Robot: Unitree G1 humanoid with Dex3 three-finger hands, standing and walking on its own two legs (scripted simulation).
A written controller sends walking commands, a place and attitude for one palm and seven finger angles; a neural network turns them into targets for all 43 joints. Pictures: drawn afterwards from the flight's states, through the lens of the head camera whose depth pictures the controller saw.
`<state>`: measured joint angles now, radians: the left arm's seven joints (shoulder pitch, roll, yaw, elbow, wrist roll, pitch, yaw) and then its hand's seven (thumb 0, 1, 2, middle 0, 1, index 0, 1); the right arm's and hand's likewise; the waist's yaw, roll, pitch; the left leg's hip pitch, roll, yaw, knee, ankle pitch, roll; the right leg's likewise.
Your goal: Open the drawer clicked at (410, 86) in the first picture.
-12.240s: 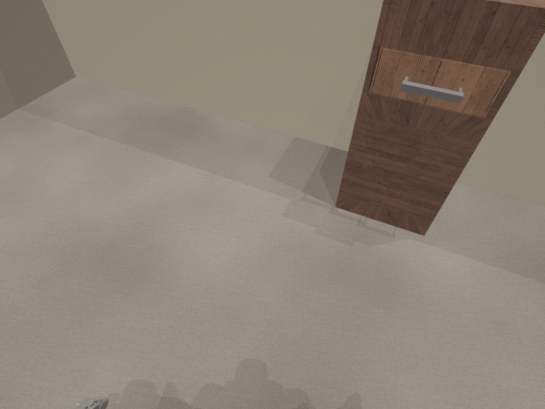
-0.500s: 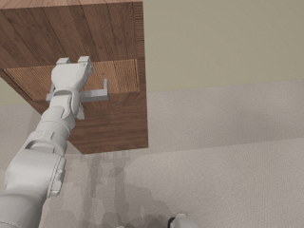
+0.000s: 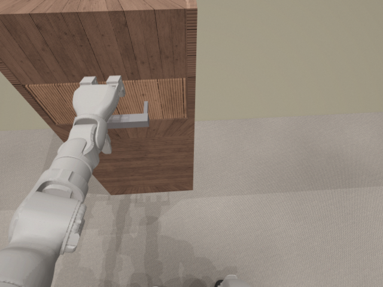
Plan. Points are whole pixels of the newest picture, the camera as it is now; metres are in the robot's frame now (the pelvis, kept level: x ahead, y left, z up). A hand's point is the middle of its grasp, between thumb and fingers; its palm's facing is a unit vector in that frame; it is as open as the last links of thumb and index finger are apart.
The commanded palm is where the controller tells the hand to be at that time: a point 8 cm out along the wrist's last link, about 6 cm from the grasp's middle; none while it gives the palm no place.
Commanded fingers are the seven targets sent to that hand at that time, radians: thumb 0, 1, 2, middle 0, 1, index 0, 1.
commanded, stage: move the hooked fingers above the handle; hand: left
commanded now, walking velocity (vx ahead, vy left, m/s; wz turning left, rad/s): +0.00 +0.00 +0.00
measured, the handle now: (113, 114) +0.54 +0.18 -0.03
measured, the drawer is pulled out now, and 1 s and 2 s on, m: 0.00 0.00 0.00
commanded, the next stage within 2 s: lower the fingers behind the handle in 0.22 s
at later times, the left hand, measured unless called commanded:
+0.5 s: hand (106, 122) +0.47 +0.18 +0.03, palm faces -0.05 -0.01 -1.00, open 13.8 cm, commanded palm +0.46 +0.18 +0.08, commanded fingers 0.00 -0.50 0.30 -0.30 -1.20 -0.30 -1.20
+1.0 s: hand (107, 130) +0.48 +0.19 -0.01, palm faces -0.06 -0.01 -1.00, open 13.8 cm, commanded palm +0.46 +0.18 +0.04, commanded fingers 0.00 -0.50 0.30 -0.30 -1.20 -0.30 -1.20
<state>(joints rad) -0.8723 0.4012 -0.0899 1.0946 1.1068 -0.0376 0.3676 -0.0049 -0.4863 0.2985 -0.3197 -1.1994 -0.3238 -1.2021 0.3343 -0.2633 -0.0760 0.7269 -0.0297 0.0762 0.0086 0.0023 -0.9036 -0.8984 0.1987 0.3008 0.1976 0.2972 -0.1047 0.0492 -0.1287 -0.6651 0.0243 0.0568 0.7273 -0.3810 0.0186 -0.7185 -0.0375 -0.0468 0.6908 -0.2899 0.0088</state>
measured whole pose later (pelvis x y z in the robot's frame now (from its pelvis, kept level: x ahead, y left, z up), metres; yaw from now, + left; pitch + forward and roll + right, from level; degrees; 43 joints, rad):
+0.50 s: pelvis +0.00 -0.01 +0.00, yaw +0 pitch +17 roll +0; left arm -0.81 0.39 -0.07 1.08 1.10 -0.04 0.36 0.00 -0.49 0.30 -0.32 -1.20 -0.32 -1.20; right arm 0.33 -0.26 -0.07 0.73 -0.02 0.09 0.00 0.00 -0.90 -0.90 0.20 0.30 0.20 0.30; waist -0.09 0.05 -0.12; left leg -0.62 0.03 0.06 0.69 -0.37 0.01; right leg -0.69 -0.03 -0.04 0.68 -0.29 0.00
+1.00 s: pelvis -0.01 -0.01 -0.01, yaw +0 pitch +21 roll +0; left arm -0.84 0.44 -0.03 1.14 1.12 -0.06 0.40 0.00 -0.49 0.30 -0.32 -1.20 -0.32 -1.20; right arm 0.34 -0.26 -0.07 0.74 -0.04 0.06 0.00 0.00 -0.90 -0.90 0.20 0.30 0.20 0.30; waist -0.13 0.05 -0.14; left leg -0.79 0.04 0.06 0.83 -0.41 0.01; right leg -0.85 -0.03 -0.04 0.79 -0.32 0.00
